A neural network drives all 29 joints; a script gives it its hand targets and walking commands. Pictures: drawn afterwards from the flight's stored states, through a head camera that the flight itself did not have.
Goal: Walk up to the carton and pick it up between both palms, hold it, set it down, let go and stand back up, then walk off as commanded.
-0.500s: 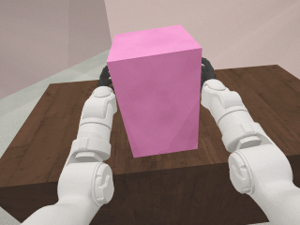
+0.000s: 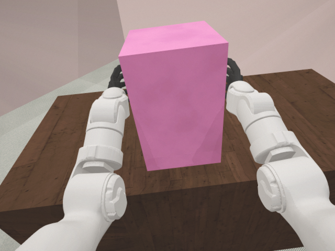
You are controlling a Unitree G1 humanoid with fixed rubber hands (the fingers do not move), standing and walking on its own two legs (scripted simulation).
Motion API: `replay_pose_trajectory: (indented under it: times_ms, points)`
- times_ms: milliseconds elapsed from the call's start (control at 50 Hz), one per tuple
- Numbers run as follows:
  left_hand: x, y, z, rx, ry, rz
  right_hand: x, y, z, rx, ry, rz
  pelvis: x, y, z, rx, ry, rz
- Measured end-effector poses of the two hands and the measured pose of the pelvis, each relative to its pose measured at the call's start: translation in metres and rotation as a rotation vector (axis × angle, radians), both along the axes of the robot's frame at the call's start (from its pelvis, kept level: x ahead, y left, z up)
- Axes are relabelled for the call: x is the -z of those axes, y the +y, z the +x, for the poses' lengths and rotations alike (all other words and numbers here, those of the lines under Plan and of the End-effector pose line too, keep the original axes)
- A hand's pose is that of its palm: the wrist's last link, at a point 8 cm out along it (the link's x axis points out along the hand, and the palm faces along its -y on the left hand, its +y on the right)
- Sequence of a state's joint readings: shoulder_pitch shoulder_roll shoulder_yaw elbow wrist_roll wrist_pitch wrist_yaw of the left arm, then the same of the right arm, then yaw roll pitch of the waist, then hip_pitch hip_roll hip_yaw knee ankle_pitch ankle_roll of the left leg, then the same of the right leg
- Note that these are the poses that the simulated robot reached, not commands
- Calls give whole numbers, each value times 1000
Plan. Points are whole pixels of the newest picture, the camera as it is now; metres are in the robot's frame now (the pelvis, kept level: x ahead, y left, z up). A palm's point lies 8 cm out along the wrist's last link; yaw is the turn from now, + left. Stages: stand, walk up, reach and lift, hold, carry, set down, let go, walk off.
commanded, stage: reach and lift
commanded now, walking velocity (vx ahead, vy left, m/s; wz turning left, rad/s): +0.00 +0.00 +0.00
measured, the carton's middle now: (175, 96) +0.41 +0.00 +0.22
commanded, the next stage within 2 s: hold in 0.16 s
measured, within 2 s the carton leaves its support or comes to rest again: neither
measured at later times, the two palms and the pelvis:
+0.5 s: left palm (113, 89) +0.38 +0.14 +0.26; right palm (236, 81) +0.39 -0.13 +0.26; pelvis +0.00 +0.00 +0.00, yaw +0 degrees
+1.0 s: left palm (114, 88) +0.38 +0.13 +0.27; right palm (239, 80) +0.38 -0.14 +0.27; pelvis +0.00 +0.00 +0.00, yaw +0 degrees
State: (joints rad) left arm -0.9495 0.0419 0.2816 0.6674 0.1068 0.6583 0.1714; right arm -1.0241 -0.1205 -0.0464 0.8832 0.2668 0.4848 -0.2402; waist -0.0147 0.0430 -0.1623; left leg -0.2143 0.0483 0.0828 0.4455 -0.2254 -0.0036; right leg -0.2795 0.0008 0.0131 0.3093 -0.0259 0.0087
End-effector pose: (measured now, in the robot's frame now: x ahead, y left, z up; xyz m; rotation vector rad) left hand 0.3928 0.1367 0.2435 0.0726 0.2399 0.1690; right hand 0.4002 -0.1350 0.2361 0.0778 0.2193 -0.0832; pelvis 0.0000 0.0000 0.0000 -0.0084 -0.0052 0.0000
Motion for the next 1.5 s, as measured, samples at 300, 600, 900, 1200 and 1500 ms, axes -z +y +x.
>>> replay_pose_trajectory:
  times_ms: [300, 600, 900, 1200, 1500]
  points:
    - [-13, 1, -4, 2, -13, -3, -16, 1, -4, 1, -10, 0, 0, 0, 0, -1, 0, 0]
    - [-23, -2, -12, 11, -8, -5, -26, -2, -14, 8, -2, -6, 0, 0, -1, -1, -5, 0]
    - [-25, -4, -14, 20, -6, -6, -29, -5, -17, 15, 3, -11, 0, 0, -1, -2, -8, 0]
    - [-25, -4, -13, 22, -5, -7, -29, -4, -18, 16, 6, -14, 0, 0, -1, -3, -8, 0]
    - [-24, -3, -13, 21, -4, -9, -29, -3, -17, 15, 9, -16, 0, 0, -1, -4, -8, -1]
